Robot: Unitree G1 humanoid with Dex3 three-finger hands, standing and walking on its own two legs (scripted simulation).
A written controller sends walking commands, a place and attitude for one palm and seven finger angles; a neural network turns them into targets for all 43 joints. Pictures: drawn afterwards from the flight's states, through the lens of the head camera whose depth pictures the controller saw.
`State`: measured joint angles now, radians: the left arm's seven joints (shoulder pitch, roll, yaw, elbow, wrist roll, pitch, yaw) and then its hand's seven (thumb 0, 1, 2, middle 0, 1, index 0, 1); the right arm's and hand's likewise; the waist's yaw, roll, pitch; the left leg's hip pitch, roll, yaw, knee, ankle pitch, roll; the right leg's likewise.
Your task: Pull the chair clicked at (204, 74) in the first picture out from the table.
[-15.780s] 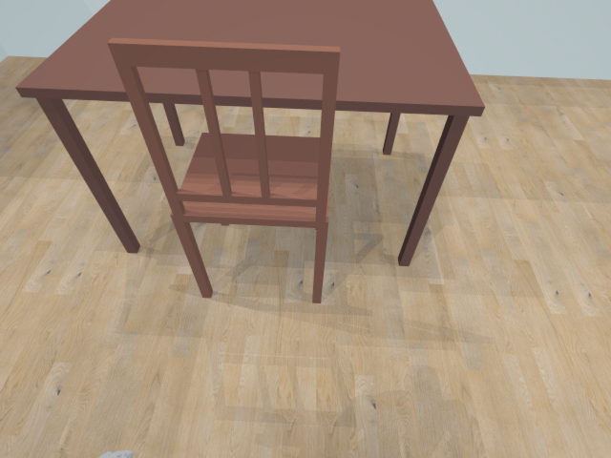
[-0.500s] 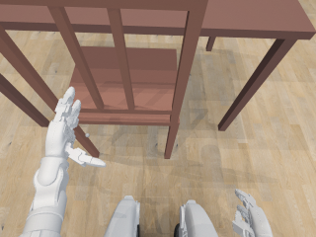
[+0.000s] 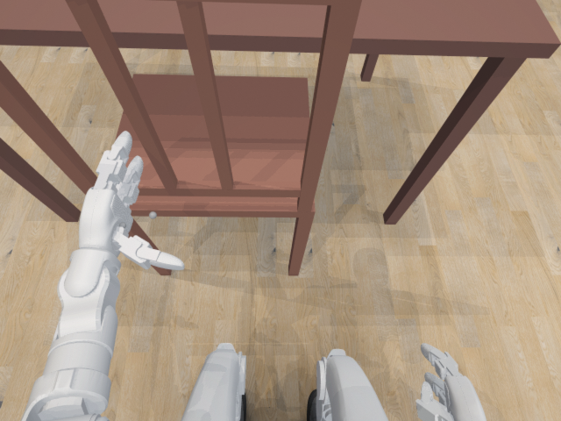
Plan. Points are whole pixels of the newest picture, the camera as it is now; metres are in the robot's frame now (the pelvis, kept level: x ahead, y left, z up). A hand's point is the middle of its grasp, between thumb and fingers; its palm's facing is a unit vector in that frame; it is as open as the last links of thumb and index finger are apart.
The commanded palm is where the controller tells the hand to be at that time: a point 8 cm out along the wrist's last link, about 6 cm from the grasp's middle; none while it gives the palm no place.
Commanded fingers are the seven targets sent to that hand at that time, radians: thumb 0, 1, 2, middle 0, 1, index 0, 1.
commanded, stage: push the fingers through the gap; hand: left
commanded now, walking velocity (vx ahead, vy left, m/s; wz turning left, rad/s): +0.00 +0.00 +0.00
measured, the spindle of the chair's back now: (139, 119) +0.50 +0.22 +0.08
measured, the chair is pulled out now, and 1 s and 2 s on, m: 0.00 0.00 0.00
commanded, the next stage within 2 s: hook a spindle and tug to test in 1.22 s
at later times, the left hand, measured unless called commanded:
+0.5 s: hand (161, 183) +0.43 +0.19 +0.03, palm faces +0.02 -1.00 -0.05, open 16.9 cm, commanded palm +0.41 +0.24 +0.03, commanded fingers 0.00 -0.50 0.30 -0.06 -0.08 -0.06 -0.08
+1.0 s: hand (164, 168) +0.46 +0.19 +0.03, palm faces +0.01 -1.00 -0.05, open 16.9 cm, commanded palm +0.43 +0.24 +0.03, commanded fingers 0.00 -0.50 0.30 -0.06 -0.08 -0.06 -0.08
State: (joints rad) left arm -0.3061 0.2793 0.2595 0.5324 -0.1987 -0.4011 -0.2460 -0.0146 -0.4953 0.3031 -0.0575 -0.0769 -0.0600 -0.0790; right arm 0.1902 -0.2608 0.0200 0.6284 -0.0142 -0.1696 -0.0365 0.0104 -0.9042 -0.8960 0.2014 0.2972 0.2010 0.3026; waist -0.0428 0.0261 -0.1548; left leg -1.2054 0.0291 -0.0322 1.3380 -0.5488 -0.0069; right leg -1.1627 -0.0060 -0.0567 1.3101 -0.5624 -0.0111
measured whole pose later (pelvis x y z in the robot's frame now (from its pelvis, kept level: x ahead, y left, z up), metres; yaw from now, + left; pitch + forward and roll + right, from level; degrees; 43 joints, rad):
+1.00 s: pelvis +0.00 +0.00 +0.00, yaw -1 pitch +26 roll -2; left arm -0.62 0.36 0.35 0.89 -0.12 -0.46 -0.22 -0.01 -0.49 0.30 -0.06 -0.08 -0.06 -0.08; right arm 0.26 -0.27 0.01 0.67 -0.03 -0.09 0.00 0.01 -0.91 -0.90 0.20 0.30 0.20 0.30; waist -0.10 0.03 -0.16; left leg -1.25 0.04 -0.02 1.33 -0.54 0.00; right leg -1.21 0.01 -0.04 1.30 -0.54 -0.01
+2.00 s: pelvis +0.01 +0.01 +0.00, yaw -1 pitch +27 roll -3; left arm -0.63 0.35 0.34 0.89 -0.13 -0.45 -0.16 -0.01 0.10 0.56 -0.40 -1.29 -0.41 -1.34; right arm 0.26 -0.26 0.01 0.67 -0.04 -0.08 0.01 0.01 -0.91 -0.90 0.20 0.30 0.20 0.30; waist -0.10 0.03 -0.16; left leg -1.24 0.04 -0.03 1.32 -0.55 0.00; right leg -1.20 0.01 -0.05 1.28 -0.55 0.00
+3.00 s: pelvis +0.01 +0.00 +0.02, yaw -1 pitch +20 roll -1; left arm -0.43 0.30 0.26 0.65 -0.09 -0.34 -0.07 0.01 0.71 0.82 -0.38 -1.31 -0.38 -1.42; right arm 0.20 -0.23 0.01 0.62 0.02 0.00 -0.04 0.01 -0.91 -0.90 0.20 0.30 0.20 0.30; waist -0.09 0.01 -0.06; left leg -1.06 0.03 -0.01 1.24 -0.53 0.00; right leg -1.03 0.01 -0.03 1.21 -0.54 0.00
